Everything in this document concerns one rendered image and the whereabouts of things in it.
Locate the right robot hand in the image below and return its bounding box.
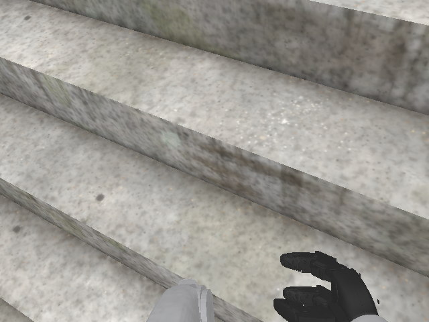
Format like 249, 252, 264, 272
273, 251, 379, 322

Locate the robot left thigh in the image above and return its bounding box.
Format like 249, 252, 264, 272
146, 284, 215, 322

